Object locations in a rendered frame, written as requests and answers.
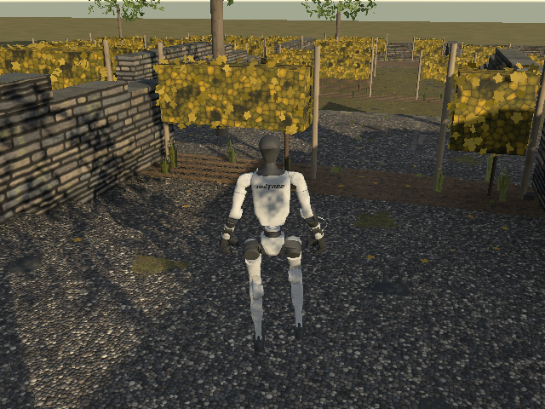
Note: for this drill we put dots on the robot left hand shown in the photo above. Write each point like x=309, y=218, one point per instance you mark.
x=224, y=242

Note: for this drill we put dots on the left robot forearm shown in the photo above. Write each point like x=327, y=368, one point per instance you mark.
x=228, y=226

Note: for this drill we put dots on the right robot forearm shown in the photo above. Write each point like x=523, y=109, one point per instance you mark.
x=314, y=225

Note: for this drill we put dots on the robot right hand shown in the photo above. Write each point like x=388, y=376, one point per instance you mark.
x=314, y=242

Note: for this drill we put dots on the left robot upper arm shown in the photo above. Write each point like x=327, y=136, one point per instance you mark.
x=243, y=181

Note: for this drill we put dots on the humanoid robot head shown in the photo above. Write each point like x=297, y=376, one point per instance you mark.
x=270, y=146

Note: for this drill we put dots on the robot right foot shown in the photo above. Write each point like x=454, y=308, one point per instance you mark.
x=299, y=331

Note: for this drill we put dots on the right robot upper arm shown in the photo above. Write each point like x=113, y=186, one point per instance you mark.
x=302, y=193

